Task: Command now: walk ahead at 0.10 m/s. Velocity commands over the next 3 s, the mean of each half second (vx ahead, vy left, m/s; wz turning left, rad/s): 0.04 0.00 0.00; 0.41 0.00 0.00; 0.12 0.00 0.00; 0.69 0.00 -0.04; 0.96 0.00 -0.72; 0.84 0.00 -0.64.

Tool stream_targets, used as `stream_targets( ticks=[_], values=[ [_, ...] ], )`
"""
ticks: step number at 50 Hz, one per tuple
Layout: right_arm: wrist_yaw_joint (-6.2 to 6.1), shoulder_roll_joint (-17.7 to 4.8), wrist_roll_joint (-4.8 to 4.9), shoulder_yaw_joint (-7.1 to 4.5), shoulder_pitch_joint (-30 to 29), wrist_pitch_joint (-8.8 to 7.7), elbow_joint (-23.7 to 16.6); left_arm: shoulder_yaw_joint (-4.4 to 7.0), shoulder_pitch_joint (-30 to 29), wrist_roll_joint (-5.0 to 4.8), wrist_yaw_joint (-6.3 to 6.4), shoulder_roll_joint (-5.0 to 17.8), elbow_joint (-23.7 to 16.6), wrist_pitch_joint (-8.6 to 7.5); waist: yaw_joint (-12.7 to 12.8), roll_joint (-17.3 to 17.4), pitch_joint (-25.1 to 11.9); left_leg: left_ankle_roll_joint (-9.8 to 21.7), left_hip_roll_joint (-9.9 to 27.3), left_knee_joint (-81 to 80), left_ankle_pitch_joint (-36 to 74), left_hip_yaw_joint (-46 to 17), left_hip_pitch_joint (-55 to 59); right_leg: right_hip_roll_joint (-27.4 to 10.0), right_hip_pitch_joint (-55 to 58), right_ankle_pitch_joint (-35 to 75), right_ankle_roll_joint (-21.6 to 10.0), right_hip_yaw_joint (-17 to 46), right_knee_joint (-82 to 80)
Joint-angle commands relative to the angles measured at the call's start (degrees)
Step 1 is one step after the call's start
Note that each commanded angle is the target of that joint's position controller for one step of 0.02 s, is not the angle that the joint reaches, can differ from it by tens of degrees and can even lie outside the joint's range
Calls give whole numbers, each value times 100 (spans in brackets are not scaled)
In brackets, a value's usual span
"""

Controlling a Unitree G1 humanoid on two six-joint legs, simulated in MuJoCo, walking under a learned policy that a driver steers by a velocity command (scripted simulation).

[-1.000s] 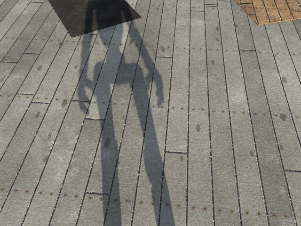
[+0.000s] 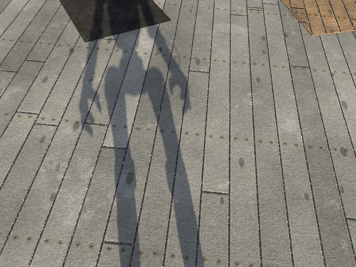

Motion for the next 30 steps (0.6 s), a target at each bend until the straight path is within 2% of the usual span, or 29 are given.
stream_targets(
  ticks=[1, 2, 4, 5, 7, 9, 10, 11, 12, 13, 14, 15, 17, 20, 25, 26, 27, 28, 29, 30],
  values=[
    [30, -514, -59, 42, 88, -36, -194, 86, 174, 28, 74, 197, -177, 9, 51, 497, -127, 864, 1522, -1539, 2978, -1501, 705, -431, -992, 376, -65, 108, 564],
    [14, -359, -115, 101, 59, -26, -160, 108, 191, 43, 84, 195, -159, 42, 133, 612, -111, 766, 1277, -1556, 3281, -1106, 473, -459, -623, 578, -69, 39, 147],
    [-50, -406, -184, 124, 185, -20, -84, 63, 152, 23, 88, 19, -152, 68, 190, 769, -205, 812, 1064, -1463, 3791, -777, 483, -378, -233, 707, -22, -111, -866],
    [-87, -521, -171, 111, 206, -9, -78, 39, -13, 22, 97, 2, -196, 71, 167, 736, -264, 869, 1055, -1414, 3845, -767, 572, -333, -103, 731, 6, -149, -1361],
    [-136, -738, -79, 64, 206, 52, -98, 21, -204, 21, 104, 63, -227, 128, 118, 669, -414, 987, 1139, -1358, 3496, -912, 728, -245, 180, 971, 47, -246, -2139],
    [-133, -706, 64, 65, 49, 138, -132, 21, -112, 40, 80, 99, -121, 224, 256, 564, -338, 860, 1049, -1394, 2257, -916, 386, -179, 858, 2087, -37, -370, -3149],
    [-101, -614, 102, 74, 227, 149, -66, 37, -187, 117, 71, 218, -124, 280, 223, 443, -183, 641, 897, -1506, 1293, -925, 167, -254, 1110, 2627, -117, -240, -3433],
    [-71, -498, 51, 94, 325, 145, -41, 51, -241, 171, 78, 356, -169, 324, 133, 298, -34, 420, 716, -1559, 293, -884, -42, -477, 1272, 2935, -217, -5, -3506],
    [-51, -418, -23, 78, 545, 157, -35, 105, -405, 107, 85, 643, -180, 335, -176, -126, 230, 242, 325, -1676, -322, -620, -167, -487, 1082, 3010, -378, -11, -3303],
    [-76, -325, -48, 91, 570, 195, -23, 131, -513, 44, 57, 597, -116, 304, -165, -361, 369, 131, 130, -1616, -283, -389, 70, -361, 714, 2551, -444, -74, -3263],
    [-105, -349, -34, 84, 509, 218, -14, 107, -569, 50, 38, 397, -103, 250, -90, -248, 399, 81, 101, -1444, 28, -333, 239, -324, 622, 2584, -396, -73, -3322],
    [-132, -325, -13, 89, 499, 236, -16, 103, -634, 89, 28, 331, -85, 198, -91, -200, 312, 84, 120, -1289, 514, -311, 377, -336, 639, 2863, -336, -55, -3365],
    [-151, -350, -18, 85, 579, 272, 7, 124, -656, 85, 4, 321, -48, 107, -106, -127, 28, 91, 127, -1044, 1369, -259, 702, -315, 736, 3337, -311, -65, -3298],
    [-148, -365, -8, 80, 562, 303, -1, 125, -661, 59, -8, 285, 20, 89, -100, -46, -206, 106, 181, -917, 1754, -272, 964, -289, 819, 3556, -337, -98, -3242],
    [-149, -363, -5, 77, 548, 349, 23, 131, -725, 59, 7, 301, 79, 136, -81, 93, -175, 77, 202, -876, 1823, -269, 1002, -252, 850, 3534, -339, -134, -3236],
    [-154, -408, 44, 41, 763, 368, 122, 152, -542, 16, 8, 291, 183, 155, -95, 164, -425, 185, 91, -832, 500, -171, 1133, -42, 871, 2224, -396, -380, -3035],
    [-146, -540, 122, -19, 911, 380, 162, 176, -502, -39, -12, 298, 200, 161, -148, 350, -202, 417, 233, -1026, -1587, -470, 1032, 121, 415, 412, -483, -526, -2773],
    [-144, -743, 199, -86, 1241, 332, 188, 184, -821, -74, -29, 322, 19, 105, -344, 618, 315, 757, 790, -1549, -3381, -1350, 1083, 104, -613, -626, -555, -475, -2390],
    [-141, -1062, 250, -177, 1572, 218, 220, 119, -1477, -158, -70, 143, -343, -27, -561, 1125, 826, 1227, 1726, -2438, -4389, -2727, 1310, 65, -1623, -230, -573, -657, -1679],
    [-154, -1188, 179, -220, 1576, 66, 188, 84, -2097, -206, -126, 118, -661, -165, -679, 1259, 1284, 1573, 2459, -2963, -4084, -3791, 1351, -239, -2431, 236, -645, -345, -823]
  ],
)
Next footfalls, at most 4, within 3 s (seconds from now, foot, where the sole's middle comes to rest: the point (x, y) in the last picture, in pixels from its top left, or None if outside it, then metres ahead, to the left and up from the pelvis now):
0.22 right None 0.09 -0.13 -0.77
0.88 right None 0.31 -0.21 -0.77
1.30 left None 0.39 0.01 -0.77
1.82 left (159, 234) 0.62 0.08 -0.77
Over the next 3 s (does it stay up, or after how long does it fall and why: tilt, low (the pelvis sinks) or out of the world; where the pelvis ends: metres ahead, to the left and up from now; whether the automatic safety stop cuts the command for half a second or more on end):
stays up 1.38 -0.21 0.01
